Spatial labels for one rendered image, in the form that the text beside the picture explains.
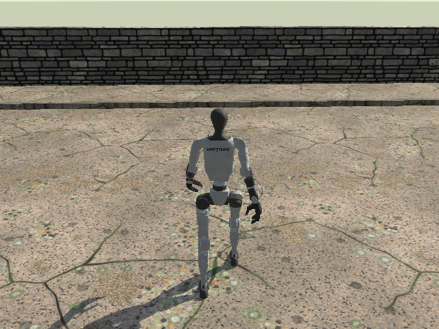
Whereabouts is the left robot upper arm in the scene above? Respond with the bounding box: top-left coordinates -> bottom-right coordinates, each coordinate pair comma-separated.
188,138 -> 205,173

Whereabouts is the robot right thigh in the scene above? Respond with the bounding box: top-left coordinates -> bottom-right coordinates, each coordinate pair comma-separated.
228,191 -> 243,229

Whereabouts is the robot left forearm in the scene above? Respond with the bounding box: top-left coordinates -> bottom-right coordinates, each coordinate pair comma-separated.
186,164 -> 195,184

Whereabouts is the left robot hand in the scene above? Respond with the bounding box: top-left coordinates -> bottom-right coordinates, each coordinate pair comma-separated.
186,180 -> 202,192

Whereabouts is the robot right forearm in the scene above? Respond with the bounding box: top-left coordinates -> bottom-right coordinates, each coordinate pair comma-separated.
244,167 -> 260,204

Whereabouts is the humanoid robot head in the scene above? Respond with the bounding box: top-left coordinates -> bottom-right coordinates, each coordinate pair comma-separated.
207,108 -> 230,141

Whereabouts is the right robot hand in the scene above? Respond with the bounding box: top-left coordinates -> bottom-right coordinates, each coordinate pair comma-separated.
246,202 -> 262,224

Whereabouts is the right robot upper arm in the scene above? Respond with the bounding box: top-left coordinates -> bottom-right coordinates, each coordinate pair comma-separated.
233,138 -> 250,177

